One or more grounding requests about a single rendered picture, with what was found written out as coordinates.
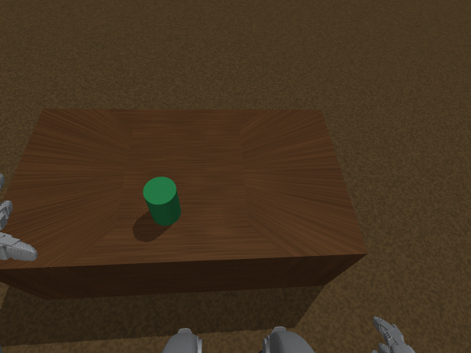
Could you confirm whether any can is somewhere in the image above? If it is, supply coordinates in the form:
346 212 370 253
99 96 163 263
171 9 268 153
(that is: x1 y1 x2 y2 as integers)
143 176 181 226

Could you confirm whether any right robot hand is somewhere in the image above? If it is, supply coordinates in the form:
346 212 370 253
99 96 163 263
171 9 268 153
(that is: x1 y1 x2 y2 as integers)
372 316 415 353

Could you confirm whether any left robot hand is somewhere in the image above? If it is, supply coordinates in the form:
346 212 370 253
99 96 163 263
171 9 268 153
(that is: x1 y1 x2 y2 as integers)
0 174 38 261

